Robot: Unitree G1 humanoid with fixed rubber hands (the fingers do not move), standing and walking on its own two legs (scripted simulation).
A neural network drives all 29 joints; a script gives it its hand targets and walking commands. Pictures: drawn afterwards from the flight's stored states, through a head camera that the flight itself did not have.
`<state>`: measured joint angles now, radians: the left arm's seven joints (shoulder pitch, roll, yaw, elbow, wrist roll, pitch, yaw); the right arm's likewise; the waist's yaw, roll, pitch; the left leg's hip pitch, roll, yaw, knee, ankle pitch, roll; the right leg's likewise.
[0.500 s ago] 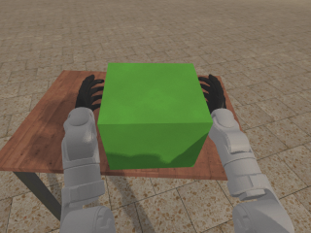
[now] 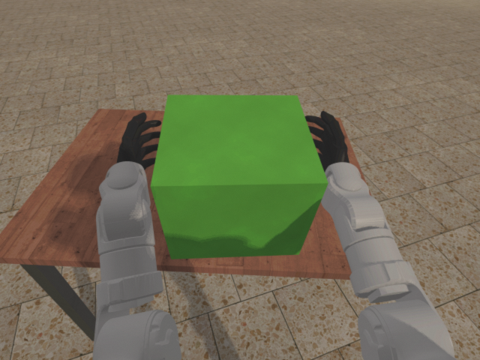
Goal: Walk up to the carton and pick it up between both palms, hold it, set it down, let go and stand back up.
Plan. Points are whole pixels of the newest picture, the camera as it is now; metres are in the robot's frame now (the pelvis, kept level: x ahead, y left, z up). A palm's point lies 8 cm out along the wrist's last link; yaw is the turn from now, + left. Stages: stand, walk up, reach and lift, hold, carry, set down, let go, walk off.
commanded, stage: hold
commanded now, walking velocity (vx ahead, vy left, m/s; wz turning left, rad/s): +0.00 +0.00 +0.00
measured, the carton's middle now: (234, 176) +0.38 +0.00 +0.13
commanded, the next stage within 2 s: none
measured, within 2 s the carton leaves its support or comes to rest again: neither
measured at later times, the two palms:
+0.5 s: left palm (133, 162) +0.35 +0.16 +0.19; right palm (335, 161) +0.35 -0.16 +0.18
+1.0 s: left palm (129, 165) +0.35 +0.16 +0.19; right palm (332, 162) +0.35 -0.15 +0.18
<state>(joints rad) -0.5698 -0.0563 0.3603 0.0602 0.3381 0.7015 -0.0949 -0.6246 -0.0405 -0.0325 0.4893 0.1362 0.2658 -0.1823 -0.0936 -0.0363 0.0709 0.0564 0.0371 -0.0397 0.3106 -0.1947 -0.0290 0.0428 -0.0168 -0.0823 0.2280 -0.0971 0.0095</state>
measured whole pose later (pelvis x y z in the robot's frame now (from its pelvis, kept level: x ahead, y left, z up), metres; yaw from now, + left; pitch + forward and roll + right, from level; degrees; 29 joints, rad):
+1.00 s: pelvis +0.00 +0.00 +0.00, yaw +0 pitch -10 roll -1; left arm -0.55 -0.06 0.35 0.03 0.33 0.71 -0.10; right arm -0.60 -0.04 -0.02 0.46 0.15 0.27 -0.19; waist -0.09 -0.04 0.07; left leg 0.06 0.03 -0.03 0.32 -0.20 -0.02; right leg 0.04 -0.02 -0.08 0.23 -0.10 0.01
